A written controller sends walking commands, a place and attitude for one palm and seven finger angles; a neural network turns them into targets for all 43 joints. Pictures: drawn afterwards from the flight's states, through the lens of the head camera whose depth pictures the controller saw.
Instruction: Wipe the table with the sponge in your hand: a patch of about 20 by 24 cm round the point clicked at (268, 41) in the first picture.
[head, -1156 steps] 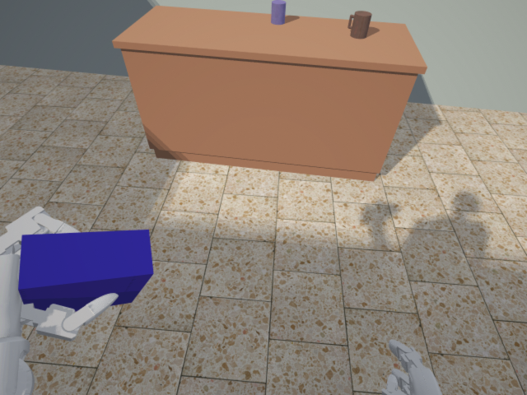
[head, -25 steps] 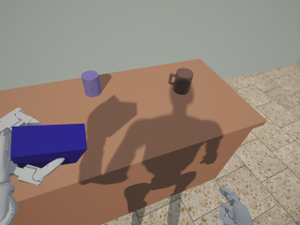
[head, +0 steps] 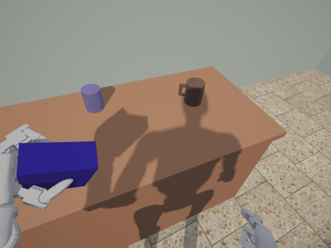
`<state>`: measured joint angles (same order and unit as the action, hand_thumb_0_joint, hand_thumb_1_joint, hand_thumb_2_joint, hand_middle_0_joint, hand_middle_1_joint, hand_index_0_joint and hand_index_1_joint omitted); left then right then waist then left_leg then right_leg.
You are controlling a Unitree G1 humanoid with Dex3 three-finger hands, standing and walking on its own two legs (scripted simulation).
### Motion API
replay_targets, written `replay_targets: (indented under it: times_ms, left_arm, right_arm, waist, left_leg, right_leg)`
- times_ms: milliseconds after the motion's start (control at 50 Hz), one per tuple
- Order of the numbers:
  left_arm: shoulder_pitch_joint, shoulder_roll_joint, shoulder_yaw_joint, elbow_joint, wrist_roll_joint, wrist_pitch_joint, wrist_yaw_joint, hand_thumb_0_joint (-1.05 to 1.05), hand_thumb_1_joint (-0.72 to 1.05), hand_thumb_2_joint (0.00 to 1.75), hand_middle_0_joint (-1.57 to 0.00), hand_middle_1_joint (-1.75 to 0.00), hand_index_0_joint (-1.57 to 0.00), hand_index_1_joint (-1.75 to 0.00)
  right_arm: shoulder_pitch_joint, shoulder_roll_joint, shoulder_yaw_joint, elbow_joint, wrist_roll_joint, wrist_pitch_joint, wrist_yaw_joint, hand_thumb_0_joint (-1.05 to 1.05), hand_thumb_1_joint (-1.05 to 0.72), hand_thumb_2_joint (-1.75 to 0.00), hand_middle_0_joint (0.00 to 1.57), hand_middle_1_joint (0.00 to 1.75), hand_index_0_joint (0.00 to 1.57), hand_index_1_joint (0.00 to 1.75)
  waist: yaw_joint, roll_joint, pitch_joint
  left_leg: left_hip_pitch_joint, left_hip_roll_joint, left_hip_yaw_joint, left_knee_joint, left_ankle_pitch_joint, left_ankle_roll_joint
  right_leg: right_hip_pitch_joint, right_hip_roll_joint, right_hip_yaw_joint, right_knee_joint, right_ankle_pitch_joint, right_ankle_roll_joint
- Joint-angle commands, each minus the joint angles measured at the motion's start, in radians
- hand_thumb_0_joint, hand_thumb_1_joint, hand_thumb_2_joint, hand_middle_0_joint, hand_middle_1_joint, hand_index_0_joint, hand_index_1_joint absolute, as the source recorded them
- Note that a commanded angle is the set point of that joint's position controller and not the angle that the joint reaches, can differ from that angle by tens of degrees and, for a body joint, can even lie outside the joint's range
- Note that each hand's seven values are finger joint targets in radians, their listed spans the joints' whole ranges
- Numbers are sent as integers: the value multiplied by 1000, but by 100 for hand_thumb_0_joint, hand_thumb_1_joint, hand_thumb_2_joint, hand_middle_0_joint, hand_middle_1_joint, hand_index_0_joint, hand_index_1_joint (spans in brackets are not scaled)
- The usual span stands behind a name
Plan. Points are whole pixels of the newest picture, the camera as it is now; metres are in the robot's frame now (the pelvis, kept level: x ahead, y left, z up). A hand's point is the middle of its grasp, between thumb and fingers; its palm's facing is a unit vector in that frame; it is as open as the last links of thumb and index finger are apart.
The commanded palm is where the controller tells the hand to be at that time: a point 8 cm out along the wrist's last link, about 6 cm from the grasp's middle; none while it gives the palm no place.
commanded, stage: look again from close up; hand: left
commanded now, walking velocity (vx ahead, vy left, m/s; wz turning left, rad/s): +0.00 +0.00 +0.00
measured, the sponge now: (68, 167) +0.23 +0.21 +0.14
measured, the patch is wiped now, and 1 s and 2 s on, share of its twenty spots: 0.00 0.00 0.00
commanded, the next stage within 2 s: come to a stop and stand still in 0.06 s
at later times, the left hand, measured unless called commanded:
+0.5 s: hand (42, 159) +0.23 +0.26 +0.15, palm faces +0.33 -0.86 -0.40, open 9.4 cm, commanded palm +0.18 +0.30 +0.18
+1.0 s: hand (40, 141) +0.27 +0.28 +0.16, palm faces +0.37 -0.86 -0.36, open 9.4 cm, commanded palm +0.21 +0.30 +0.18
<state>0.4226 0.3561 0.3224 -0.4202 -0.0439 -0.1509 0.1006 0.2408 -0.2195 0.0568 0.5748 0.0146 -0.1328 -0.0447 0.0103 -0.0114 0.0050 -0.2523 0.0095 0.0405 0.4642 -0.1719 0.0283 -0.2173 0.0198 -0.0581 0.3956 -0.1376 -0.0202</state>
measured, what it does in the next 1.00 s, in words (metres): shifts its weight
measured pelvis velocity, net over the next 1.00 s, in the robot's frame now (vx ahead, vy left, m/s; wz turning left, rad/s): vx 0.05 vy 0.02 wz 0.00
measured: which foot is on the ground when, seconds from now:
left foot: down 0.00-1.00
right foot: down 0.00-1.00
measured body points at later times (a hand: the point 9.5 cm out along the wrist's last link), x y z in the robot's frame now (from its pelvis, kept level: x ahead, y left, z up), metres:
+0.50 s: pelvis +0.02 +0.02 +0.00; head +0.04 +0.03 +0.45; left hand +0.21 +0.30 +0.17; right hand +0.18 -0.20 -0.08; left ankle +0.05 +0.10 -0.74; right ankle +0.05 -0.11 -0.74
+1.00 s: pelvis +0.05 +0.02 +0.00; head +0.07 +0.05 +0.45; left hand +0.24 +0.32 +0.18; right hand +0.25 -0.19 -0.05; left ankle +0.05 +0.10 -0.74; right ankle +0.05 -0.11 -0.74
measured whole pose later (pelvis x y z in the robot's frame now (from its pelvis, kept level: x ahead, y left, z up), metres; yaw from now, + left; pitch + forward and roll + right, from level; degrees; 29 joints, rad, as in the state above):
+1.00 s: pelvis +0.05 +0.02 +0.00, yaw +0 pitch +0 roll -2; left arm 0.42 0.38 0.37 -0.48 -0.05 -0.22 0.08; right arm 0.18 -0.19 0.03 0.55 0.00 -0.13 -0.03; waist 0.03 -0.04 0.04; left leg -0.23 -0.02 0.06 0.46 -0.25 0.06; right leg -0.19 -0.01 -0.04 0.39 -0.20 0.02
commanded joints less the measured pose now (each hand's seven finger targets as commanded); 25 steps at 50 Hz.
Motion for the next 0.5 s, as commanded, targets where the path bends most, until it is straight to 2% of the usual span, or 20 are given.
replay_targets:
  times_ms: [0,40,60,80,140,160,180,200,220,240,260,280,300,320,340,360,380,440,460,480]
  left_arm:
    - [-97,164,98,-233,-9,-67,19,0,10,130,-120,-160,-120,-160]
    - [-90,159,94,-227,-10,-65,16,0,10,130,-120,-160,-120,-160]
    - [-91,183,111,-233,-9,-65,17,0,10,130,-120,-160,-120,-160]
    - [-87,155,92,-222,-11,-65,14,0,10,130,-120,-160,-120,-160]
    - [-96,160,93,-231,-10,-66,15,0,10,130,-120,-160,-120,-160]
    - [-90,183,113,-235,-8,-65,16,0,10,130,-120,-160,-120,-160]
    - [-1118,992,683,-471,159,-180,19,0,10,130,-120,-160,-120,-160]
    - [-537,341,277,110,43,-144,-24,0,10,130,-120,-160,-120,-160]
    - [-248,213,180,150,7,-139,-38,0,10,130,-120,-160,-120,-160]
    - [-209,175,109,-27,-15,-159,-44,0,10,130,-120,-160,-120,-160]
    - [-119,100,70,-75,-28,-169,-46,0,10,130,-120,-160,-120,-160]
    - [-113,120,56,-159,-19,-173,-37,0,10,130,-120,-160,-120,-160]
    - [-96,132,62,-191,-15,-175,-29,0,10,130,-120,-160,-120,-160]
    - [-73,156,84,-185,-9,-173,-18,0,10,130,-120,-160,-120,-160]
    - [-62,175,109,-173,-6,-173,-10,0,10,130,-120,-160,-120,-160]
    - [-49,206,147,-167,-7,-170,-1,0,10,130,-120,-160,-120,-160]
    - [-87,203,151,-172,-6,-176,-1,0,10,130,-120,-160,-120,-160]
    - [-167,228,182,-186,-9,-191,2,0,10,130,-120,-160,-120,-160]
    - [-202,258,202,-212,-6,-193,4,0,10,130,-120,-160,-120,-160]
    - [-219,220,172,-202,-7,-198,1,0,10,130,-120,-160,-120,-160]
  right_arm:
    - [-131,-122,-57,-168,4,-63,-13,0,-90,-90,20,30,20,30]
    - [-127,-121,-58,-168,5,-64,-12,0,-90,-90,20,30,20,30]
    - [-132,-126,-58,-165,5,-62,-13,0,-90,-90,20,30,20,30]
    - [-129,-118,-54,-166,4,-61,-14,0,-90,-90,20,30,20,30]
    - [-128,-120,-58,-168,5,-62,-15,0,-90,-90,20,30,20,30]
    - [-132,-123,-57,-164,6,-62,-15,0,-90,-90,20,30,20,30]
    - [-16,-138,-71,-123,-55,-90,-7,0,-90,-90,20,30,20,30]
    - [-74,-19,-33,-76,-16,-76,-9,0,-90,-90,20,30,20,30]
    - [-68,-96,-87,-138,-7,-97,-5,0,-90,-90,20,30,20,30]
    - [-48,-106,-90,-146,-5,-94,10,0,-90,-90,20,30,20,30]
    - [-89,-93,-87,-146,8,-102,30,0,-90,-90,20,30,20,30]
    - [-93,-105,-87,-157,7,-103,37,0,-90,-90,20,30,20,30]
    - [-95,-106,-86,-157,7,-104,41,0,-90,-90,20,30,20,30]
    - [-94,-105,-86,-157,7,-105,40,0,-90,-90,20,30,20,30]
    - [-89,-105,-85,-157,6,-106,36,0,-90,-90,20,30,20,30]
    - [-108,-105,-80,-154,13,-107,34,0,-90,-90,20,30,20,30]
    - [-95,-101,-80,-156,8,-106,27,0,-90,-90,20,30,20,30]
    - [-91,-99,-81,-148,2,-114,9,0,-90,-90,20,30,20,30]
    - [-117,-98,-76,-142,3,-115,7,0,-90,-90,20,30,20,30]
    - [-107,-94,-74,-137,-2,-116,3,0,-90,-90,20,30,20,30]
  waist:
    - [-1,70,-84]
    - [-2,54,-82]
    - [-2,79,-88]
    - [-1,67,-82]
    - [-1,69,-81]
    - [1,83,-91]
    - [20,-52,101]
    - [0,-40,-129]
    - [54,99,-88]
    - [32,145,-117]
    - [33,199,-136]
    - [38,192,-117]
    - [39,153,-100]
    - [44,83,-80]
    - [44,21,-69]
    - [42,15,-60]
    - [34,-31,-60]
    - [23,-18,-53]
    - [20,39,-50]
    - [17,69,-62]
  left_leg:
    - [39,109,-150,-133,-105,-2]
    - [49,109,-146,-126,-93,-3]
    - [58,111,-151,-135,-87,-6]
    - [46,113,-150,-141,-95,-5]
    - [46,111,-148,-138,-94,-5]
    - [61,113,-156,-146,-86,-8]
    - [-178,107,-48,-9,-84,19]
    - [21,41,-80,-28,-16,15]
    - [64,39,-49,-27,-59,-15]
    - [35,36,-69,-74,-117,-8]
    - [34,57,-77,-121,-137,1]
    - [-22,72,-93,-153,-195,5]
    - [-86,85,-116,-190,-270,10]
    - [-127,90,-123,-204,-316,13]
    - [-148,86,-124,-200,-331,13]
    - [-135,87,-114,-195,-324,14]
    - [-143,81,-129,-188,-316,14]
    - [-67,59,-123,-142,-222,5]
    - [-44,60,-116,-141,-201,4]
    - [-48,65,-126,-147,-189,6]
  right_leg:
    - [-4,-112,120,-86,-67,-5]
    - [-12,-115,125,-93,-58,-6]
    - [-13,-113,122,-83,-59,-6]
    - [-5,-111,113,-82,-58,-3]
    - [-2,-114,121,-87,-53,-5]
    - [-5,-111,118,-77,-53,-5]
    - [-96,-120,141,-131,-35,62]
    - [-90,-148,145,-83,-145,-19]
    - [-79,-118,241,-132,-152,-21]
    - [-4,-121,208,-96,-188,-23]
    - [44,-93,154,-37,-158,-19]
    - [68,-76,135,-6,-152,-6]
    - [98,-65,116,19,-169,1]
    - [112,-55,105,24,-180,9]
    - [112,-52,108,10,-194,15]
    - [94,-49,96,6,-185,17]
    - [93,-53,94,-5,-187,17]
    - [30,-67,125,-47,-172,8]
    - [16,-65,120,-46,-148,6]
    - [39,-70,104,-32,-127,5]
